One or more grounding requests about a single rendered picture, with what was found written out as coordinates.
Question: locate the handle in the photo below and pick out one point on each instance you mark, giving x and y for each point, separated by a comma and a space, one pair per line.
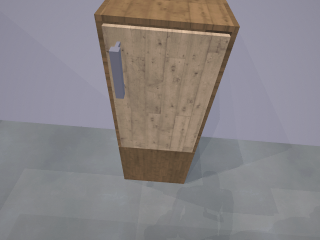
117, 70

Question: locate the cupboard door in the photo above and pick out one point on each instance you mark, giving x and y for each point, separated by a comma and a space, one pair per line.
169, 76

